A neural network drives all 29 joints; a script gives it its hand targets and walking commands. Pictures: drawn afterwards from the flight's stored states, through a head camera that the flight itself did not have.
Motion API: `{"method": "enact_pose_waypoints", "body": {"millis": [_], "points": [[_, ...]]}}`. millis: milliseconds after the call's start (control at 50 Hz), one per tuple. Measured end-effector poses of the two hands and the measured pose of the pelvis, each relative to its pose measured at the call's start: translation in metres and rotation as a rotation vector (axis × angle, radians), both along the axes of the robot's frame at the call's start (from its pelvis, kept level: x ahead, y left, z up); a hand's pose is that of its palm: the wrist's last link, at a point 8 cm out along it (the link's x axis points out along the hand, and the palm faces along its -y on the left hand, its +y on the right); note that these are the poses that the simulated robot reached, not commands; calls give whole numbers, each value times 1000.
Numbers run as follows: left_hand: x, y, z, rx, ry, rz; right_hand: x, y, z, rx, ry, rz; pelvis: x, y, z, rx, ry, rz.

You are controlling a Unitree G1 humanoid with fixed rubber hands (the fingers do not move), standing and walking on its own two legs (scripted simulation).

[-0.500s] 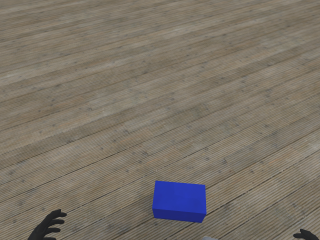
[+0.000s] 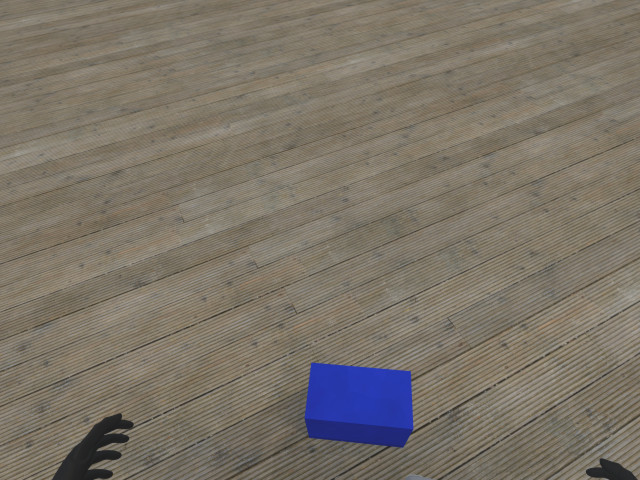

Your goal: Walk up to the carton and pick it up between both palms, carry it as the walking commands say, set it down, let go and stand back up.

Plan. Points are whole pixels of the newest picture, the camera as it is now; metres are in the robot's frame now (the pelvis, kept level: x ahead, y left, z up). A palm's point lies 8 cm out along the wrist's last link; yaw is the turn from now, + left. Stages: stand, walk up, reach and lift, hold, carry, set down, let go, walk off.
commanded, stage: walk up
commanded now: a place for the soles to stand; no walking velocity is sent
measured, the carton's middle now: (357, 405) +0.40 -0.04 -0.65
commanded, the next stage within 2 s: reach and lift in 0.04 s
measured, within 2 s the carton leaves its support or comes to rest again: neither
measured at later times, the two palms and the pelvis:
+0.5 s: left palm (137, 402) +0.23 +0.28 -0.06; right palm (617, 436) +0.20 -0.34 -0.07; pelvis +0.01 -0.02 +0.00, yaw -1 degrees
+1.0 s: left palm (203, 339) +0.35 +0.23 -0.13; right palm (538, 377) +0.30 -0.30 -0.14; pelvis -0.02 +0.00 -0.04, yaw -1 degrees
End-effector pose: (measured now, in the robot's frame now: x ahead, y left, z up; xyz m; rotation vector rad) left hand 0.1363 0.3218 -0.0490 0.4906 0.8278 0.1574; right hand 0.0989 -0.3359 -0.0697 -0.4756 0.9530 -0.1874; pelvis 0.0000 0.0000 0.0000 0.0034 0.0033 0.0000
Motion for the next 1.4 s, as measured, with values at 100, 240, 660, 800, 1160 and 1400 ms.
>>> {"method": "enact_pose_waypoints", "body": {"millis": [100, 240, 660, 800, 1160, 1400], "points": [[1, 1, 1, 0, -8, 1, 1, 1, 1, 1, -8, 0, 0, 1, 0, 0, 0, 1], [19, -7, -4, -50, -17, 68, 45, -13, 25, -12, -115, 0, -7, -4, 0, 2, -13, -10], [129, -55, -29, -140, -7, -10, 142, 20, -12, 161, -151, -60, 23, -9, -2, -8, 109, -20], [159, -70, -61, -183, -26, -18, 164, 28, -39, 187, -168, -86, 15, -3, -15, -7, 266, -18], [239, -101, -94, -287, -156, 14, 259, 60, -73, 324, -313, -93, -46, 0, -58, -2, 499, -18], [310, -141, -128, -382, -188, 15, 305, 55, -126, 343, -284, -128, -46, -7, -77, 12, 683, -14]]}}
